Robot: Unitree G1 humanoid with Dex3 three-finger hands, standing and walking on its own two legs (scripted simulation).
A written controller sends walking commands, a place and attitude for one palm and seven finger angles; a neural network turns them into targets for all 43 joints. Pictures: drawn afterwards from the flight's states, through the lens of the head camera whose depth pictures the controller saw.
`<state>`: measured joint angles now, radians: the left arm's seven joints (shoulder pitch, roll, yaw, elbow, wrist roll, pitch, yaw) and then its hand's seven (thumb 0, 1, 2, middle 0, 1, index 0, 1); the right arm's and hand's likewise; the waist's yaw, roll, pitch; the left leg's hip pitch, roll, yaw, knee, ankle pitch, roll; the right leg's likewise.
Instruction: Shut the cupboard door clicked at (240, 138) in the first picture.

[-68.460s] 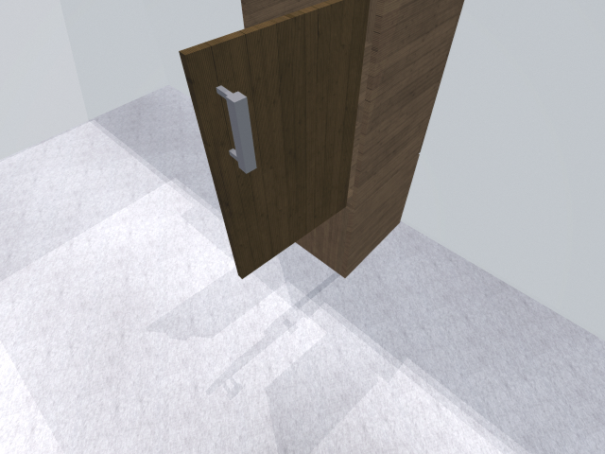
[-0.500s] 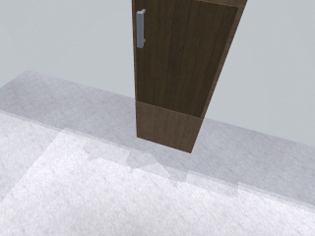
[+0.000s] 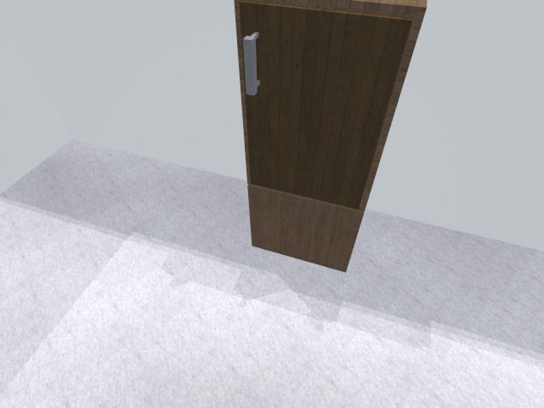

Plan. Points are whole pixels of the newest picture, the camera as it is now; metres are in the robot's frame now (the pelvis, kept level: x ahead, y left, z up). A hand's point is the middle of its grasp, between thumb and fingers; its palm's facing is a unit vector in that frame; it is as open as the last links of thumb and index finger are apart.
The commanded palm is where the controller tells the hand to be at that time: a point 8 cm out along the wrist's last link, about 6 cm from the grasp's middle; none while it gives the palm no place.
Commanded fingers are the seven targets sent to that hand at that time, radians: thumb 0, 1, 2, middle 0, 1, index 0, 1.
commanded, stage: let the arm hang, fingers relaxed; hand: left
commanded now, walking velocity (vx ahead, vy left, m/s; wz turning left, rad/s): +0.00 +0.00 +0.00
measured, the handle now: (253, 63) +0.89 +0.10 +0.11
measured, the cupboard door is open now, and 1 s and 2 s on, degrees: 0 0 0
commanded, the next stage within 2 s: look to check the result in 0.28 s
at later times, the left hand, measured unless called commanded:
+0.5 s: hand out of the picture +0.03 +0.17 -0.17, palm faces +0.01 -0.98 -0.22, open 7.3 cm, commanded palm none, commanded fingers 0.00 0.90 0.90 -0.20 -0.30 -0.20 -0.30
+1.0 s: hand out of the picture +0.05 +0.17 -0.17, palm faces +0.02 -0.97 -0.23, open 7.3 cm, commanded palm none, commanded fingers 0.00 0.90 0.90 -0.20 -0.30 -0.20 -0.30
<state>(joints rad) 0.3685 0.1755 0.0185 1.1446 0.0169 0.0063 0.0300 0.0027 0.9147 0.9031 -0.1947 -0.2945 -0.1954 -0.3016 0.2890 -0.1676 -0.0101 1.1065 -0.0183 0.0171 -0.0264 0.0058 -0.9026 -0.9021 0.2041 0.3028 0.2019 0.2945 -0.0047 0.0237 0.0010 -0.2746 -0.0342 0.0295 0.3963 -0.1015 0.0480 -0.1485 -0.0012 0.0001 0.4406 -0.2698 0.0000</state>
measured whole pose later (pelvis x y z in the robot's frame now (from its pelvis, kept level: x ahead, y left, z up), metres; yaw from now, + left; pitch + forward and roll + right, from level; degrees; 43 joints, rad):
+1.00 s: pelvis +0.04 -0.02 +0.00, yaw +0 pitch -1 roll +0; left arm 0.25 0.20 0.01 1.14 0.01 -0.01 0.03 0.00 0.91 0.90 -0.20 -0.29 -0.20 -0.30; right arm 0.19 -0.21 0.01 1.12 -0.01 0.00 -0.03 0.00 -0.90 -0.90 0.20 0.30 0.20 0.29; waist -0.01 0.00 0.03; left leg -0.20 -0.01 0.02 0.38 -0.15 0.02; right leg -0.04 0.02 0.00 0.34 -0.28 -0.02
